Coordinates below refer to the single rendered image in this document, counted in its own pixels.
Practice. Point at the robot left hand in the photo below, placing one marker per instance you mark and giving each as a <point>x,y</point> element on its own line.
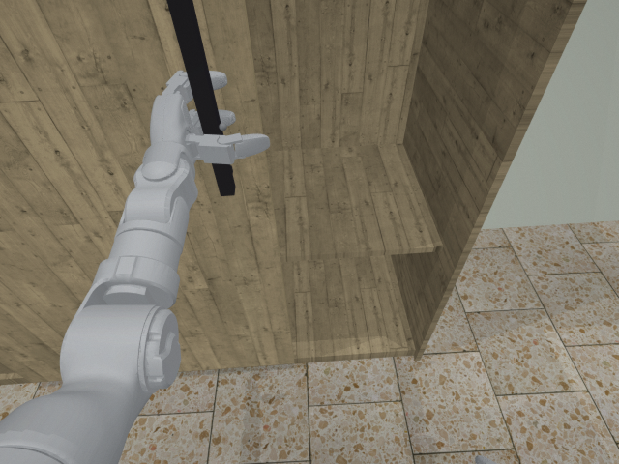
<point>171,121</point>

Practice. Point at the robot left upper arm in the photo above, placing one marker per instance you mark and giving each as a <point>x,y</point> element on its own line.
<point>115,357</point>

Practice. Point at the handle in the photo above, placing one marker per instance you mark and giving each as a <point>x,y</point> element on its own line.
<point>188,35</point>

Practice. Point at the left robot forearm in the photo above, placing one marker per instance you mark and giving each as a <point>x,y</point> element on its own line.
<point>142,266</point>

